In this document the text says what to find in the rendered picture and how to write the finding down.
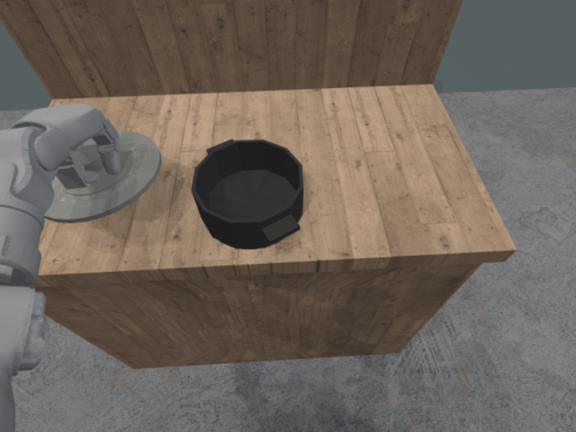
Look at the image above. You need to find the left robot forearm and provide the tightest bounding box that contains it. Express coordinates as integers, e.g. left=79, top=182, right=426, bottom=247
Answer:
left=0, top=118, right=70, bottom=287

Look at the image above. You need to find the left robot hand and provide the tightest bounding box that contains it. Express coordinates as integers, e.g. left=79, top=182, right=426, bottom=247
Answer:
left=20, top=103, right=121, bottom=189

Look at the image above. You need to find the table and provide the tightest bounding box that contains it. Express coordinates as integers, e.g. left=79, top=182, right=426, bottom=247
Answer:
left=0, top=0, right=517, bottom=369

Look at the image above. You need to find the lid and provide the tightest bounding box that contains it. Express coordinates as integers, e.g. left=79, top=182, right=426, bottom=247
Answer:
left=44, top=130, right=162, bottom=223

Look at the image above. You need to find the robot left upper arm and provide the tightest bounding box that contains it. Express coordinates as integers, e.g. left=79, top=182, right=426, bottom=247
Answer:
left=0, top=285, right=47, bottom=432

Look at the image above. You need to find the pot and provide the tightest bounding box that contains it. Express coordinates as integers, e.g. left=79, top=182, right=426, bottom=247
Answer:
left=191, top=139, right=303, bottom=249

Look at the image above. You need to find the knob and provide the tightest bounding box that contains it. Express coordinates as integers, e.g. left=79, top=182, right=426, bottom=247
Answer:
left=74, top=145, right=104, bottom=172

